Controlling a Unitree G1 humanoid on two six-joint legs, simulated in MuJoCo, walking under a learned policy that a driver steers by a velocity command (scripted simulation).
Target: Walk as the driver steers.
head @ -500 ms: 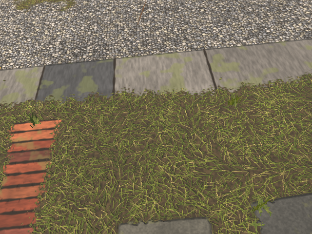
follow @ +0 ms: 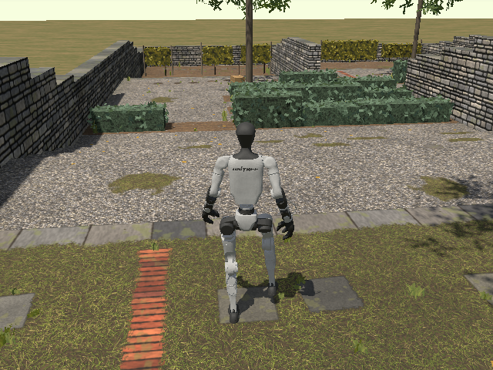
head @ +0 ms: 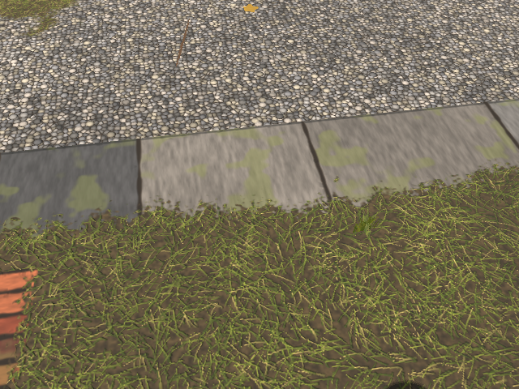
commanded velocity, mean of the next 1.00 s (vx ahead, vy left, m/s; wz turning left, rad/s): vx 0.50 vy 0.00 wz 0.34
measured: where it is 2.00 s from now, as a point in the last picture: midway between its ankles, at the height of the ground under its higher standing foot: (180, 199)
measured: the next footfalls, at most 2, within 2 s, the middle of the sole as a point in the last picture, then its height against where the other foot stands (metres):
right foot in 0.22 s outside the picture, level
left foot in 0.78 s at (204, 367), level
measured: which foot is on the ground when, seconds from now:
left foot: down 0.00-0.22, up 0.24-0.76, down 0.78-1.00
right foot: up 0.00-0.20, down 0.22-0.76, up 0.78-1.00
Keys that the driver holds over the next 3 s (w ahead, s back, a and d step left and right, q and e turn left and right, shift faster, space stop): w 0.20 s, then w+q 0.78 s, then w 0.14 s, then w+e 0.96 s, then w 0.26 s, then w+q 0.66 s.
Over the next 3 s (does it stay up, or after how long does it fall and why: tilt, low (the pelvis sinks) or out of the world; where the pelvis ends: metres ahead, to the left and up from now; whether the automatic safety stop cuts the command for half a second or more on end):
stays up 1.69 0.26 -0.20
